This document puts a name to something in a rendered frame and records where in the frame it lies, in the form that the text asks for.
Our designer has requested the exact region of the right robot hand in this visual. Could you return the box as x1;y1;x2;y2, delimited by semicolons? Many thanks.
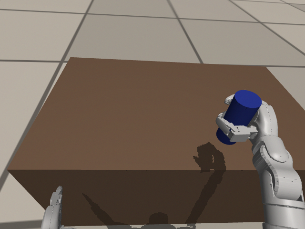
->
216;94;278;144

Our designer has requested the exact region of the can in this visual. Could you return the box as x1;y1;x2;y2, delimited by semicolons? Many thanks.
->
216;90;262;145

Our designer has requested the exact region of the right robot arm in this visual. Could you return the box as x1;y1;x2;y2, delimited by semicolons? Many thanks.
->
252;135;305;229

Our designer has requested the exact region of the left robot hand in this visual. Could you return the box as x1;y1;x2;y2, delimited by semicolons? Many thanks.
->
41;186;75;229

